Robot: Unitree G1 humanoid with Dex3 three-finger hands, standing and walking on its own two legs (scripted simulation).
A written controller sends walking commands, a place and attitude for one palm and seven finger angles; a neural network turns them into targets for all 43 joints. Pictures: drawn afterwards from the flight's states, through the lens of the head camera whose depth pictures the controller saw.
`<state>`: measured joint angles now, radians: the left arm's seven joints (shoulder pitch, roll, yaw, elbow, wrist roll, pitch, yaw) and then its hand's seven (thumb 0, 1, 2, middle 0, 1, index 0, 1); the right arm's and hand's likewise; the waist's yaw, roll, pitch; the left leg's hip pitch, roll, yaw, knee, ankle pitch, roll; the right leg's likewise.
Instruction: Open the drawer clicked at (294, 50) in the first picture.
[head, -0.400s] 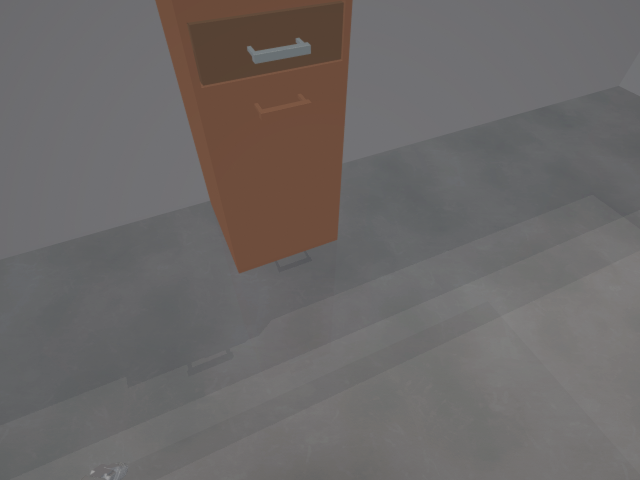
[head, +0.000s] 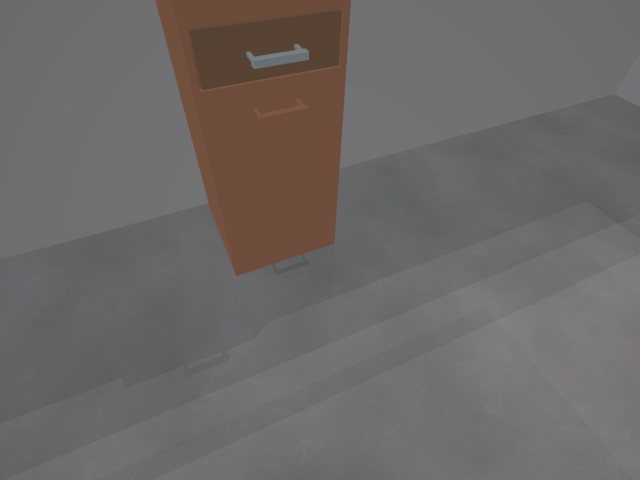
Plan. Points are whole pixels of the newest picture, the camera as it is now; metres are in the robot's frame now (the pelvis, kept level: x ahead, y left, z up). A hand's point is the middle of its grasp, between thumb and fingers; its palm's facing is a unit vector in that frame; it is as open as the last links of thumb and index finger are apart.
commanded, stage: stand and wait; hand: left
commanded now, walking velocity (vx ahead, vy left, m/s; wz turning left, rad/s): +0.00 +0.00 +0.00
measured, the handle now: (277, 55) +1.04 +0.17 +0.07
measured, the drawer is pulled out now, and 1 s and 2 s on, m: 0.00 0.00 0.00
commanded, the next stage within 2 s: look at it before walking up in 0.42 s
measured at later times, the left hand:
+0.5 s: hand out of the picture +0.07 +0.25 -0.15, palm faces -0.03 -0.94 -0.34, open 7.4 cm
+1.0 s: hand out of the picture +0.05 +0.25 -0.15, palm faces -0.03 -0.94 -0.33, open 7.4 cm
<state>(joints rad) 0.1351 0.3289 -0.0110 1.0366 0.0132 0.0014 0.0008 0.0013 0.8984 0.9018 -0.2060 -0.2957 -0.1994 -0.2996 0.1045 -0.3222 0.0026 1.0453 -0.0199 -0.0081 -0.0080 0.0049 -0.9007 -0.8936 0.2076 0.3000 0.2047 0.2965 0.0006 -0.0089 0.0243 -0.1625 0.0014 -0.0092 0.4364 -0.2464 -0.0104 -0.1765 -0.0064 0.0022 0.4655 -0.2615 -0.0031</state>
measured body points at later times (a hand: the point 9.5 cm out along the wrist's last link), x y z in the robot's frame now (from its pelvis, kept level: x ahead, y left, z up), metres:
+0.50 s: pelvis -0.01 +0.00 +0.00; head -0.02 -0.01 +0.45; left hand +0.07 +0.29 -0.13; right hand +0.06 -0.30 -0.13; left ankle -0.01 +0.13 -0.74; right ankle -0.01 -0.12 -0.74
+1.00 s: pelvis -0.02 +0.00 +0.00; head -0.01 +0.00 +0.45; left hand +0.05 +0.30 -0.13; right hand +0.05 -0.29 -0.13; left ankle -0.01 +0.13 -0.74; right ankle -0.01 -0.12 -0.74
